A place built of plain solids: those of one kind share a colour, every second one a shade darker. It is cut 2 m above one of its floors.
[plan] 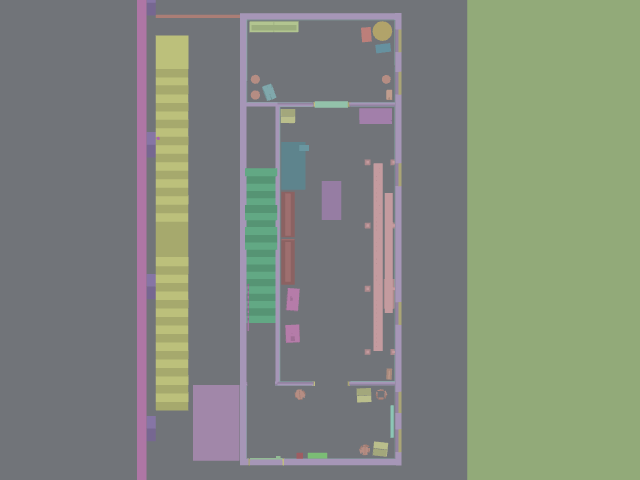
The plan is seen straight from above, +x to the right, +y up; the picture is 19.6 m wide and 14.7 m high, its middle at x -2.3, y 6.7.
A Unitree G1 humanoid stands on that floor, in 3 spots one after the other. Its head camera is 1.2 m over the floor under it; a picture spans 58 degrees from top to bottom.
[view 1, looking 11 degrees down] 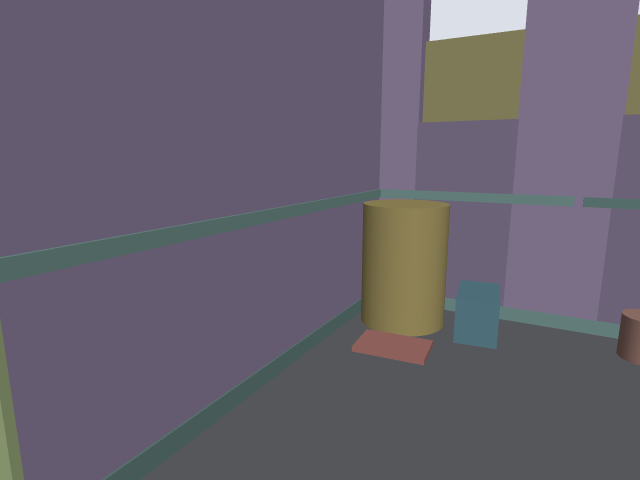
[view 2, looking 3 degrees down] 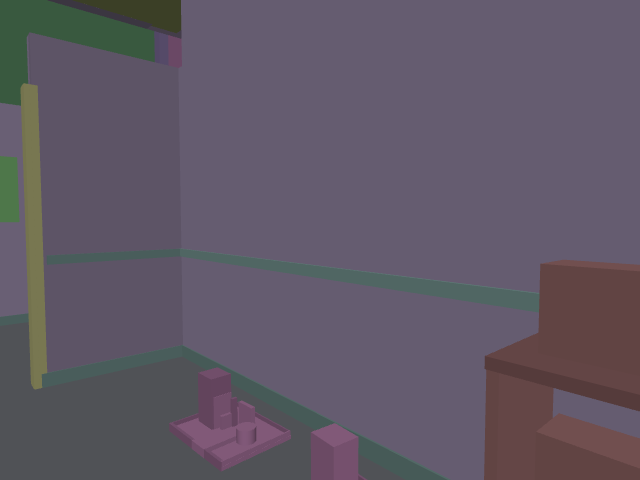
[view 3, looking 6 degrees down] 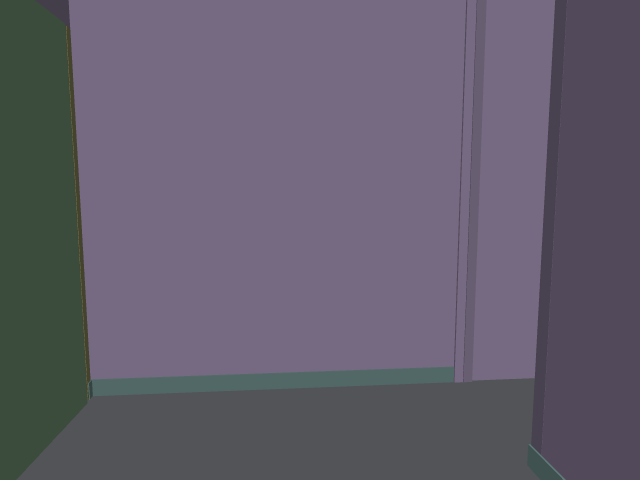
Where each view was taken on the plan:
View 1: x -3.35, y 12.15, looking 29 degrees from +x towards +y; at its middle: wall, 2.74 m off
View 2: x -1.95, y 5.90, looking -132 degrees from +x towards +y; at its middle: wall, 2.38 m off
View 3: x -1.95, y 1.15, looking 175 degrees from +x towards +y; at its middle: wall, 2.63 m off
